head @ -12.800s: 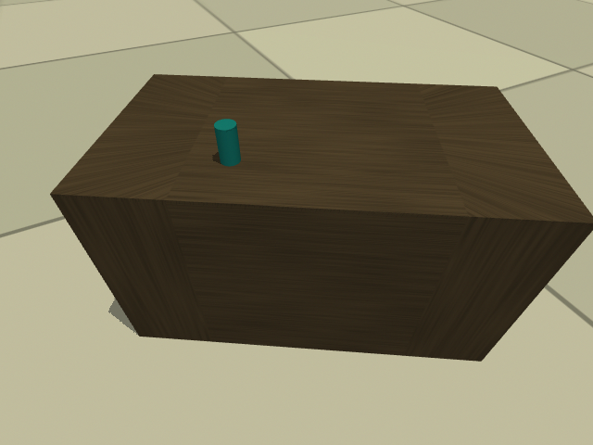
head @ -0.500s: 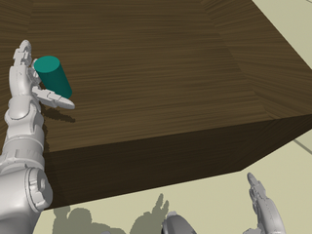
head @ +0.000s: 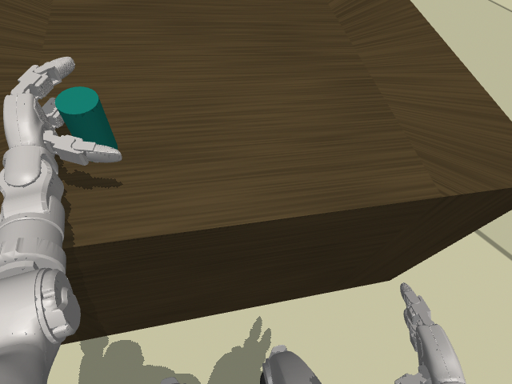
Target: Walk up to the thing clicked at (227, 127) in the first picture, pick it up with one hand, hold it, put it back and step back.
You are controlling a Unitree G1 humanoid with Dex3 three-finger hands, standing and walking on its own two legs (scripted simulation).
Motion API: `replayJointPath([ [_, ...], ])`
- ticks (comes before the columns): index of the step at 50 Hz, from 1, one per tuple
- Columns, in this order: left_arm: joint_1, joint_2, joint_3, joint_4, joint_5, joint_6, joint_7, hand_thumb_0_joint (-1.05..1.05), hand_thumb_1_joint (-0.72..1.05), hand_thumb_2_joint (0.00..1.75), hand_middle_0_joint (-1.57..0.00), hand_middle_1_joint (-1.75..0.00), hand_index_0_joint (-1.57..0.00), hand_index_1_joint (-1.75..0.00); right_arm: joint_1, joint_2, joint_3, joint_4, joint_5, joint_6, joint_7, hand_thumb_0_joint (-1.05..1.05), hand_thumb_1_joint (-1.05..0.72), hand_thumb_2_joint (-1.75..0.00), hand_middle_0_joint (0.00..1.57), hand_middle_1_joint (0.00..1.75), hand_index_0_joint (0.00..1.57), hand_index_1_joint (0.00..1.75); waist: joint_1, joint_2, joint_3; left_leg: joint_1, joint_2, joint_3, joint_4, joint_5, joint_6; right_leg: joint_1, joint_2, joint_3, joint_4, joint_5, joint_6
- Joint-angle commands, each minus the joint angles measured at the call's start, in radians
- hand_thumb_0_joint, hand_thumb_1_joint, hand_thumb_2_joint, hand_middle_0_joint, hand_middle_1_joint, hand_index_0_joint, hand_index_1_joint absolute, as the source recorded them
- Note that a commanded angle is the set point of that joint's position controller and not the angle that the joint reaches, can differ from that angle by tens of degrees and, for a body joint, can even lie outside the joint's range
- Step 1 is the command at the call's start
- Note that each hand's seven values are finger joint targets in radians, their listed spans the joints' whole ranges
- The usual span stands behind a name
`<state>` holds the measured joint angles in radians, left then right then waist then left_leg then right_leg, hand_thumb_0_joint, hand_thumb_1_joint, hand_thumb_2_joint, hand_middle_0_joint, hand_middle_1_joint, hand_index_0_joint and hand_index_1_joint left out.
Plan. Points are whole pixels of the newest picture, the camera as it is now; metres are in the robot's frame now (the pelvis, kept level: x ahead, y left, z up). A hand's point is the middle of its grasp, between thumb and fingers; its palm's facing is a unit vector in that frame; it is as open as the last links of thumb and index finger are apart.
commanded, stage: close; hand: left
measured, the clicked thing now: (89, 127) +0.55 +0.17 +0.06
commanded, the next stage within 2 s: settle in 0.36 s
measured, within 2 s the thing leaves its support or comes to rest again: leaves its support in 0.64 s
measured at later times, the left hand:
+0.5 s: hand (86, 139) +0.51 +0.17 +0.08, palm faces +0.09 -1.00 -0.01, open 8.5 cm
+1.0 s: hand (72, 112) +0.52 +0.17 +0.12, palm faces +0.09 -1.00 +0.00, open 8.7 cm
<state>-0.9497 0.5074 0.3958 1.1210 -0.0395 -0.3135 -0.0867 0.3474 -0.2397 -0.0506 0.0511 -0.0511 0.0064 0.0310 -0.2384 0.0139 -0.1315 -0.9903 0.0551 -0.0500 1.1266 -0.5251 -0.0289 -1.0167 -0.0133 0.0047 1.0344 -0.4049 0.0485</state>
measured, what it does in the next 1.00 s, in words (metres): stands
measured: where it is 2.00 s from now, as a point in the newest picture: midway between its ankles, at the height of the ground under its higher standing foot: outside the picture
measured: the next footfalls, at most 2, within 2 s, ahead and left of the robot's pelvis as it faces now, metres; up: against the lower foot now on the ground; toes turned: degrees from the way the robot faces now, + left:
none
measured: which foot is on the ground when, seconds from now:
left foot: down 0.00-1.00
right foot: down 0.00-1.00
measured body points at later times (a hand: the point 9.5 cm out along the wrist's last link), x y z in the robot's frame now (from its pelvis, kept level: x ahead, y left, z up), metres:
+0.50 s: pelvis +0.00 +0.00 +0.00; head +0.11 +0.02 +0.44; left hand +0.50 +0.22 +0.08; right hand +0.15 -0.27 -0.01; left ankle +0.00 +0.13 -0.65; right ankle +0.04 -0.15 -0.65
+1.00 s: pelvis +0.01 +0.00 +0.02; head +0.11 +0.01 +0.45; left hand +0.51 +0.23 +0.13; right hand +0.16 -0.27 -0.01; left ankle +0.00 +0.13 -0.65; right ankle +0.04 -0.15 -0.65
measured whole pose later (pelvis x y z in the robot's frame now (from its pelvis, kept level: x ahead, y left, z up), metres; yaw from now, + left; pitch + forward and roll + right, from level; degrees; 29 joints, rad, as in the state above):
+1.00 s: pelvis +0.01 +0.00 +0.02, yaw +0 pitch +19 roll -2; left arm -0.89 0.44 0.37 1.05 -0.08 -0.27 -0.10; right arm 0.34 -0.23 -0.05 0.12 -0.03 0.02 0.01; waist -0.18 0.02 -0.13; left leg -0.88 0.05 -0.03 1.04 -0.50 -0.03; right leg -0.92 -0.02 0.02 0.97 -0.39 0.05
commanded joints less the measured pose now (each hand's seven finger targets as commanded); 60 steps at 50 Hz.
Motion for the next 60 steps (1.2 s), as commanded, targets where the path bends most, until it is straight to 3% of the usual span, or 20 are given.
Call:
replayJointPath([
  [1, -0.408, 0.206, 0.039, -0.076, -0.008, -0.053, -0.011, 0.00, -0.52, 0.36, -0.72, -0.58, -0.73, -0.57, -0.039, -0.169, -0.099, -0.208, 0.002, -0.053, -0.013, 0.00, 0.52, -0.05, 0.05, 0.05, 0.05, 0.05, -0.012, 0.069, -0.446, 0.177, -0.024, 0.026, -0.137, 0.322, 0.030, 0.304, 0.029, -0.025, -0.074, 0.286, -0.058],
  [6, -0.382, 0.245, 0.055, -0.129, -0.009, -0.078, -0.030, 0.00, -0.40, 0.47, -0.83, -0.71, -0.85, -0.69, 0.034, -0.184, -0.109, -0.238, 0.004, -0.055, -0.015, 0.00, 0.52, -0.05, 0.05, 0.05, 0.05, 0.05, -0.006, 0.083, -0.592, 0.206, -0.036, 0.035, -0.130, 0.336, 0.033, 0.380, 0.027, -0.020, -0.066, 0.325, -0.054],
  [10, -0.484, 0.242, 0.039, -0.293, -0.035, -0.093, -0.029, 0.00, -0.26, 0.63, -0.99, -0.88, -1.01, -0.87, 0.015, -0.169, -0.096, -0.225, 0.011, -0.060, -0.024, 0.00, 0.51, -0.05, 0.05, 0.05, 0.05, 0.05, 0.017, 0.170, -0.640, 0.303, -0.030, 0.022, -0.134, 0.393, 0.016, 0.333, 0.031, -0.035, -0.056, 0.316, -0.063],
  [12, -0.461, 0.157, -0.017, -0.260, -0.031, -0.088, -0.024, 0.00, -0.17, 0.73, -1.06, -0.96, -1.08, -0.96, -0.005, -0.161, -0.091, -0.213, 0.010, -0.063, -0.030, 0.00, 0.50, -0.05, 0.05, 0.05, 0.05, 0.05, 0.002, 0.167, -0.584, 0.286, -0.026, 0.023, -0.135, 0.380, 0.016, 0.297, 0.030, -0.035, -0.061, 0.302, -0.064],
  [14, -0.416, 0.187, -0.001, -0.245, -0.019, -0.084, -0.007, 0.00, -0.14, 0.77, -1.10, -1.01, -1.12, -1.00, 0.007, -0.168, -0.097, -0.196, 0.009, -0.063, -0.037, 0.00, 0.50, -0.05, 0.05, 0.05, 0.05, 0.05, 0.014, 0.156, -0.559, 0.272, -0.033, 0.031, -0.144, 0.337, 0.019, 0.321, 0.026, -0.030, -0.074, 0.278, -0.061],
  [18, -0.377, 0.138, -0.024, -0.258, -0.020, -0.085, 0.006, 0.00, -0.01, 0.86, -1.21, -1.11, -1.23, -1.10, 0.026, -0.164, -0.096, -0.188, 0.006, -0.058, -0.032, 0.00, 0.52, -0.05, 0.05, 0.05, 0.05, 0.05, 0.018, 0.164, -0.514, 0.297, -0.030, 0.032, -0.154, 0.354, 0.016, 0.292, 0.028, -0.037, -0.086, 0.274, -0.064],
  [21, -0.376, 0.206, 0.022, -0.321, -0.021, -0.087, 0.024, 0.00, 0.07, 0.92, -1.29, -1.19, -1.30, -1.17, 0.072, -0.147, -0.089, -0.145, 0.009, -0.048, -0.025, 0.00, 0.52, -0.05, 0.05, 0.05, 0.05, 0.05, 0.034, 0.165, -0.519, 0.287, -0.034, 0.036, -0.153, 0.357, 0.020, 0.330, 0.023, -0.031, -0.087, 0.290, -0.061],
  [23, -0.323, 0.148, 0.006, -0.244, -0.026, -0.076, 0.018, 0.00, 0.15, 1.08, -1.33, -1.30, -1.34, -1.29, 0.039, -0.154, -0.105, -0.160, 0.013, -0.052, -0.026, 0.00, 0.53, -0.05, 0.05, 0.05, 0.05, 0.05, 0.016, 0.121, -0.462, 0.264, -0.032, 0.036, -0.158, 0.331, 0.023, 0.313, 0.026, -0.032, -0.093, 0.278, -0.060],
  [24, -0.355, 0.128, -0.005, -0.290, -0.035, -0.084, 0.012, 0.00, 0.23, 1.16, -1.29, -1.33, -1.29, -1.35, 0.048, -0.129, -0.080, -0.146, 0.014, -0.054, -0.023, 0.00, 0.53, -0.05, 0.05, 0.05, 0.05, 0.05, 0.013, 0.118, -0.456, 0.247, -0.033, 0.037, -0.153, 0.331, 0.027, 0.318, 0.025, -0.028, -0.093, 0.288, -0.057],
  [27, -0.379, 0.127, -0.019, -0.298, -0.037, -0.087, -0.005, 0.00, 0.36, 1.28, -1.30, -1.36, -1.30, -1.38, 0.002, -0.140, -0.088, -0.166, 0.016, -0.062, -0.028, 0.00, 0.53, -0.06, 0.05, 0.05, 0.05, 0.05, 0.011, 0.123, -0.499, 0.277, -0.030, 0.035, -0.151, 0.362, 0.026, 0.320, 0.022, -0.026, -0.089, 0.313, -0.058],
  [34, -0.393, 0.168, -0.018, -0.337, -0.047, -0.065, -0.030, 0.00, 0.24, 1.34, -1.38, -1.46, -1.37, -1.48, 0.044, -0.149, -0.084, -0.154, 0.018, -0.050, -0.039, 0.00, 0.52, -0.06, 0.05, 0.05, 0.05, 0.05, 0.032, 0.152, -0.602, 0.367, -0.032, 0.036, -0.156, 0.460, 0.020, 0.397, 0.017, -0.022, -0.092, 0.405, -0.056],
  [37, -0.399, 0.186, -0.001, -0.343, -0.055, -0.049, -0.021, 0.00, 0.19, 1.36, -1.39, -1.49, -1.39, -1.51, 0.030, -0.149, -0.080, -0.151, 0.022, -0.042, -0.038, 0.00, 0.52, -0.06, 0.05, 0.05, 0.05, 0.05, 0.048, 0.164, -0.570, 0.390, -0.028, 0.031, -0.173, 0.487, 0.012, 0.386, 0.020, -0.030, -0.100, 0.396, -0.061],
  [38, -0.370, 0.133, -0.021, -0.291, -0.055, -0.038, -0.019, 0.00, 0.17, 1.36, -1.38, -1.48, -1.38, -1.50, 0.021, -0.131, -0.063, -0.147, 0.021, -0.040, -0.035, 0.00, 0.53, -0.06, 0.05, 0.05, 0.05, 0.05, 0.044, 0.143, -0.533, 0.390, -0.026, 0.029, -0.179, 0.481, 0.012, 0.368, 0.024, -0.033, -0.107, 0.384, -0.062],
  [41, -0.400, 0.172, 0.005, -0.314, -0.050, -0.033, -0.004, 0.00, 0.17, 1.36, -1.36, -1.48, -1.37, -1.50, 0.015, -0.140, -0.078, -0.114, 0.021, -0.035, -0.036, 0.00, 0.54, -0.05, 0.05, 0.05, 0.05, 0.05, 0.049, 0.125, -0.477, 0.355, -0.029, 0.033, -0.197, 0.429, 0.017, 0.370, 0.022, -0.032, -0.126, 0.350, -0.060],
  [45, -0.386, 0.132, -0.014, -0.279, -0.046, -0.019, -0.002, 0.00, 0.16, 1.36, -1.38, -1.49, -1.38, -1.51, 0.001, -0.141, -0.090, -0.102, 0.025, -0.040, -0.034, 0.00, 0.54, -0.05, 0.05, 0.05, 0.05, 0.05, 0.048, 0.105, -0.423, 0.351, -0.027, 0.035, -0.223, 0.370, 0.018, 0.352, 0.026, -0.034, -0.145, 0.294, -0.061],
  [47, -0.377, 0.127, -0.014, -0.279, -0.047, -0.015, -0.006, 0.00, 0.15, 1.35, -1.38, -1.49, -1.38, -1.50, -0.009, -0.140, -0.089, -0.116, 0.025, -0.042, -0.032, 0.00, 0.55, -0.05, 0.05, 0.05, 0.05, 0.05, 0.051, 0.085, -0.428, 0.334, -0.031, 0.041, -0.232, 0.345, 0.020, 0.377, 0.024, -0.031, -0.155, 0.285, -0.059],
  [51, -0.384, 0.120, -0.025, -0.299, -0.055, -0.001, -0.024, 0.00, 0.11, 1.37, -1.41, -1.52, -1.42, -1.54, -0.003, -0.132, -0.074, -0.132, 0.030, -0.041, -0.031, 0.00, 0.53, -0.05, 0.05, 0.05, 0.05, 0.05, 0.053, 0.086, -0.524, 0.376, -0.026, 0.039, -0.228, 0.437, 0.018, 0.435, 0.023, -0.030, -0.146, 0.370, -0.058],
  [54, -0.386, 0.154, -0.008, -0.290, -0.063, 0.003, -0.031, 0.00, 0.13, 1.38, -1.41, -1.53, -1.42, -1.54, -0.001, -0.151, -0.089, -0.099, 0.029, -0.037, -0.038, 0.00, 0.54, -0.05, 0.05, 0.05, 0.05, 0.05, 0.060, 0.082, -0.518, 0.370, -0.028, 0.043, -0.225, 0.457, 0.022, 0.458, 0.019, -0.023, -0.150, 0.405, -0.055],
  [55, -0.440, 0.179, -0.002, -0.378, -0.062, -0.005, -0.025, 0.00, 0.15, 1.39, -1.41, -1.53, -1.42, -1.54, -0.006, -0.143, -0.081, -0.101, 0.031, -0.038, -0.038, 0.00, 0.54, -0.05, 0.05, 0.05, 0.05, 0.05, 0.070, 0.098, -0.542, 0.391, -0.031, 0.045, -0.229, 0.452, 0.022, 0.468, 0.017, -0.021, -0.152, 0.400, -0.054],
  [60, -0.393, 0.148, -0.013, -0.312, -0.068, 0.001, -0.016, 0.00, 0.14, 1.40, -1.38, -1.52, -1.39, -1.54, -0.004, -0.147, -0.086, -0.087, 0.034, -0.040, -0.048, 0.00, 0.54, -0.05, 0.05, 0.05, 0.05, 0.05, 0.060, 0.052, -0.483, 0.372, -0.035, 0.053, -0.244, 0.429, 0.027, 0.480, 0.015, -0.016, -0.176, 0.402, -0.049],
])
